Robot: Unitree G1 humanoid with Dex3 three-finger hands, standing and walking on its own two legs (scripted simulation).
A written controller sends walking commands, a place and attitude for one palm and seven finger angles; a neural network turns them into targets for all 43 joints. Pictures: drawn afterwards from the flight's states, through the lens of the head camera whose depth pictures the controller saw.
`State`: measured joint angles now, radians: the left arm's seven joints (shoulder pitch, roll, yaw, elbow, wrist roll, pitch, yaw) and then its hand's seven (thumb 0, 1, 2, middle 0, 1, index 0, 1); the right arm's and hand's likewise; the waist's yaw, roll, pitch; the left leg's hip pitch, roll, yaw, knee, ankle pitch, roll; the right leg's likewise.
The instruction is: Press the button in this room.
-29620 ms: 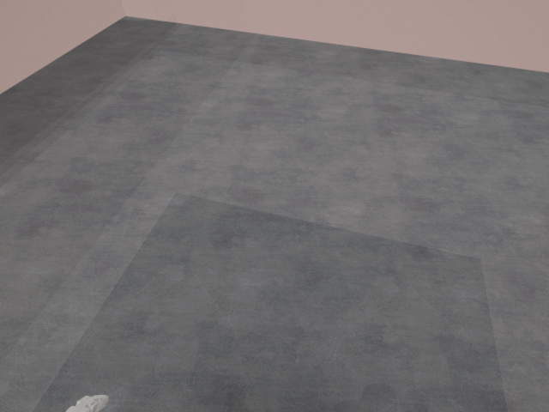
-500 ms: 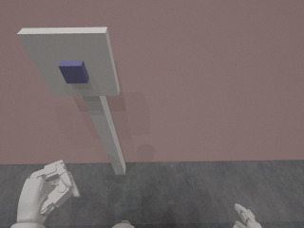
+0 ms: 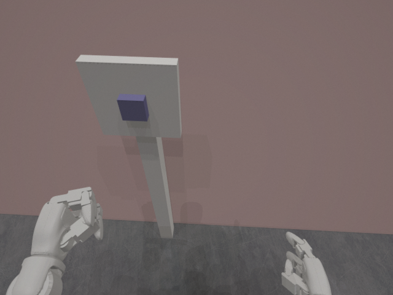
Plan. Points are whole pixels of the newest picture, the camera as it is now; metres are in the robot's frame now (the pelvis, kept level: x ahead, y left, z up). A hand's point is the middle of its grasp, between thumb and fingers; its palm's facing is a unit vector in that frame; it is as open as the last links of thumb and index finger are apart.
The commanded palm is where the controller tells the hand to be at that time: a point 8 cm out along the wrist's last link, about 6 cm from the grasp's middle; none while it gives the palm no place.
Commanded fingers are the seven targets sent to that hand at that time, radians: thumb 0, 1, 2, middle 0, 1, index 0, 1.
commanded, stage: raise the hand and make a fist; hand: left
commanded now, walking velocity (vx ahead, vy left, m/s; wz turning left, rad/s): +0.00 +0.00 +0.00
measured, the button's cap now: (134, 107) +0.49 +0.20 +0.13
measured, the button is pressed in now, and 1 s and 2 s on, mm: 0 0 0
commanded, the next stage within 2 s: aim a knuckle at the button in 0.62 s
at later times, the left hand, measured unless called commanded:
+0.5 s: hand (88, 207) +0.23 +0.21 +0.12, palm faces +0.07 -1.00 -0.04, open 3.1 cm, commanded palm +0.20 +0.26 +0.13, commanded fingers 0.00 0.90 0.90 -1.30 -1.50 -1.30 -1.50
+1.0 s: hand (107, 189) +0.27 +0.19 +0.12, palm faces +0.07 -1.00 -0.04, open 3.1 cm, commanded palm +0.24 +0.24 +0.12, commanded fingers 0.00 0.90 0.90 -1.30 -1.50 -1.30 -1.50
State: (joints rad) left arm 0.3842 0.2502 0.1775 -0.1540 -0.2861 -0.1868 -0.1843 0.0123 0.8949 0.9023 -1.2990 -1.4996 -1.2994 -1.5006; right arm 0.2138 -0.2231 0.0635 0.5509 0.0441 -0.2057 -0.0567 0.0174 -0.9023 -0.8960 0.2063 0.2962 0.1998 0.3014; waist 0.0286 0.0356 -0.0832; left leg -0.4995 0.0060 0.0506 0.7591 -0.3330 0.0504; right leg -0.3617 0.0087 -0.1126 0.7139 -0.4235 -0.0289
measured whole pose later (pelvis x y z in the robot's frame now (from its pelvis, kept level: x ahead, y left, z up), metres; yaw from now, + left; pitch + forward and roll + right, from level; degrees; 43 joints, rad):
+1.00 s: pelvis -0.01 -0.02 +0.01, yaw +0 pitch +0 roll +0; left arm 0.06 0.29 0.24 0.12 -0.29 -0.10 -0.23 0.01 0.89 0.90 -1.30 -1.50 -1.30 -1.50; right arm 0.22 -0.26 0.06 0.64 0.06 -0.22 -0.08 0.02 -0.90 -0.90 0.21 0.30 0.20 0.30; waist 0.02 0.04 -0.02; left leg -0.37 0.02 0.05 0.62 -0.25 0.02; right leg -0.25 0.03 -0.11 0.60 -0.36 -0.06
